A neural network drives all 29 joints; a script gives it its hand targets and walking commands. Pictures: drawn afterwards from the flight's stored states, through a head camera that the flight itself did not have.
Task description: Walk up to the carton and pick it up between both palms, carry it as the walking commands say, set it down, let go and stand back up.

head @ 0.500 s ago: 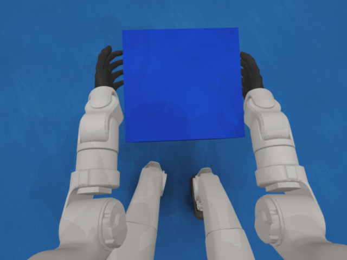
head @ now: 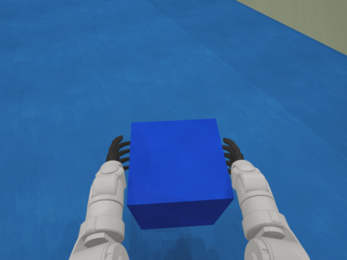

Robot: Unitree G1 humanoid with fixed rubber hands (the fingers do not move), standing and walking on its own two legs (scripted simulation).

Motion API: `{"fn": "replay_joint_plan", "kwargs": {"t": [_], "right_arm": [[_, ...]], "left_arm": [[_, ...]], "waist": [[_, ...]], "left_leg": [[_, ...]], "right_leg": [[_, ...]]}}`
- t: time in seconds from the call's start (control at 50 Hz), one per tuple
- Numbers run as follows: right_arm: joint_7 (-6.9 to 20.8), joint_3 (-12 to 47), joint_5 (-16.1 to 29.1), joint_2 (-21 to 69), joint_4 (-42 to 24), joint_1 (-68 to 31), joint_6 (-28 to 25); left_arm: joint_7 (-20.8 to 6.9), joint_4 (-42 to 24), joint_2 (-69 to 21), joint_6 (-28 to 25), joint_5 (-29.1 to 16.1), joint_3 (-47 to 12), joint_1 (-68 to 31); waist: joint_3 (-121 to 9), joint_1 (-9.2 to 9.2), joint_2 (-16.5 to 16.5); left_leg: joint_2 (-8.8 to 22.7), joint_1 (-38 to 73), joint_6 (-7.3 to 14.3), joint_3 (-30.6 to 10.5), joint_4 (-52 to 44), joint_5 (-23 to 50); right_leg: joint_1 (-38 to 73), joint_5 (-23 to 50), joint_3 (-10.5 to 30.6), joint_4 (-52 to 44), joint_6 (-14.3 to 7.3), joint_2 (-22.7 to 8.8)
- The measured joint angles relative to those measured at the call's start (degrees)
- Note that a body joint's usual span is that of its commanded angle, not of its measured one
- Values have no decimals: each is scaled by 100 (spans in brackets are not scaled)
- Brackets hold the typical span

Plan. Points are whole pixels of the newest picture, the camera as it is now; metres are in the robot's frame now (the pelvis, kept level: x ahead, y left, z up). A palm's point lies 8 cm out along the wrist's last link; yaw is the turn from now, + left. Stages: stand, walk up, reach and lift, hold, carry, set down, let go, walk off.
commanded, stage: reach and lift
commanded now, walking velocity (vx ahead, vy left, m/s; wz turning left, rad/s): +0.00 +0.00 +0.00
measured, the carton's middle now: (176, 178) +0.35 +0.03 -0.05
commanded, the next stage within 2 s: hold in 1.98 s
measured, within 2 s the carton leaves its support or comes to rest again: neither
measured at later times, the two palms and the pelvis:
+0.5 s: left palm (104, 163) +0.33 +0.19 +0.06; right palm (236, 162) +0.35 -0.11 +0.05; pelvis +0.06 +0.01 +0.03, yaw +1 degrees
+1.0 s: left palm (108, 164) +0.31 +0.17 +0.08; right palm (250, 167) +0.33 -0.13 +0.07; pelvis +0.02 +0.01 +0.03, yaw +0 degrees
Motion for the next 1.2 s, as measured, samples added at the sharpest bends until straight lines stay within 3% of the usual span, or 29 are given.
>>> {"fn": "replay_joint_plan", "kwargs": {"t": [0.08, 0.34, 0.6, 0.78, 0.94, 1.06, 1.2], "right_arm": [[15, 87, -45, 134, -281, 477, 95], [-252, 1047, 444, 229, -1700, 1764, 621], [-178, 1340, 429, 208, -2639, 2338, 1232], [-104, 1319, 422, 22, -2510, 2043, 1574], [3, 983, 472, -5, -2071, 1448, 1543], [29, 724, 323, 57, -1578, 1105, 1499], [-4, 656, 381, 31, -1657, 1149, 1522]], "left_arm": [[-138, -223, -117, 69, 179, -42, 423], [-167, -1644, -37, 601, -330, -891, 1776], [-88, -2459, 49, 1240, -481, -1439, 2280], [-42, -2159, -17, 1500, -390, -1349, 1873], [18, -2005, -103, 1533, -237, -1124, 1466], [-35, -1522, -57, 1553, -88, -914, 1066], [-43, -1361, -60, 1517, -32, -960, 932]], "waist": [[-36, 26, 6], [217, -36, 93], [313, -101, 104], [571, -62, 191], [754, -158, 124], [734, -312, 71], [501, -343, 63]], "left_leg": [[43, 578, 18, 18, -303, -46], [81, 1938, 92, -107, -1229, 44], [117, 2826, 147, -79, -1769, 188], [131, 3075, 163, 27, -1751, 267], [129, 2841, 123, -15, -1572, 355], [122, 2672, 126, -3, -1412, 342], [115, 2550, 166, 65, -1296, 257]], "right_leg": [[582, -20, 24, -327, -33, -12], [2055, 124, -53, -1439, -73, -118], [3014, 350, 2, -2145, -57, -171], [3197, 413, 86, -2036, -29, -155], [2965, 475, 17, -1836, -21, -134], [2792, 455, 1, -1668, -6, -126], [2682, 406, 47, -1603, 33, -131]]}}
